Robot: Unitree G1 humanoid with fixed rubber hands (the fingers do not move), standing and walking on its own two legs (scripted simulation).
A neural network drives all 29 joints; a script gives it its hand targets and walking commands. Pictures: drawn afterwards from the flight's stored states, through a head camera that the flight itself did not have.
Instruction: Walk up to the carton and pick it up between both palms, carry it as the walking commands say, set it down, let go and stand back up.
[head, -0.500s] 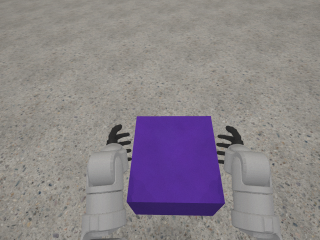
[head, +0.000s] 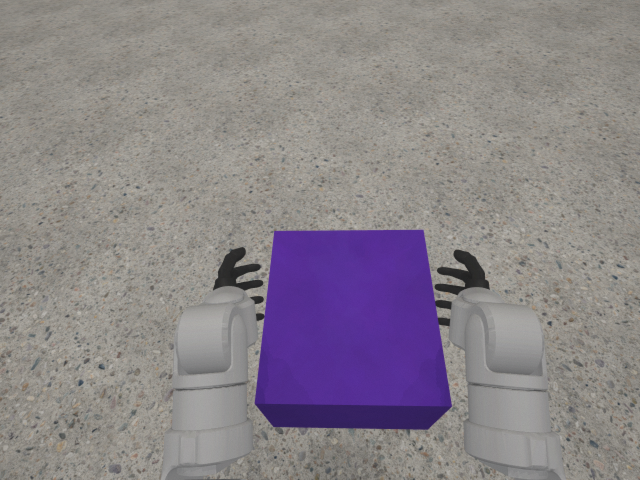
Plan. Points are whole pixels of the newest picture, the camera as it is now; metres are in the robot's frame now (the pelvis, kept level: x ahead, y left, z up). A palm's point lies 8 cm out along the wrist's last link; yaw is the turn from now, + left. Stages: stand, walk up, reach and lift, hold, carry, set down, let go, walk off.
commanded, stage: carry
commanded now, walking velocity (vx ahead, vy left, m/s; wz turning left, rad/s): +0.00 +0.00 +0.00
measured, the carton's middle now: (349, 327) +0.32 +0.00 +0.00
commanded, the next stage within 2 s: hold in 1.68 s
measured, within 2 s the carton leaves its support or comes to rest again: neither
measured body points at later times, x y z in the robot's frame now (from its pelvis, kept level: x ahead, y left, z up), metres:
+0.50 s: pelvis +0.02 +0.01 +0.00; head +0.00 +0.01 +0.45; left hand +0.32 +0.15 +0.08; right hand +0.32 -0.14 +0.08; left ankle +0.02 +0.10 -0.73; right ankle +0.06 -0.12 -0.73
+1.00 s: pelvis +0.03 +0.01 +0.00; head +0.01 +0.02 +0.45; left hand +0.33 +0.16 +0.07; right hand +0.33 -0.14 +0.07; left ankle +0.02 +0.10 -0.73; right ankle +0.06 -0.12 -0.73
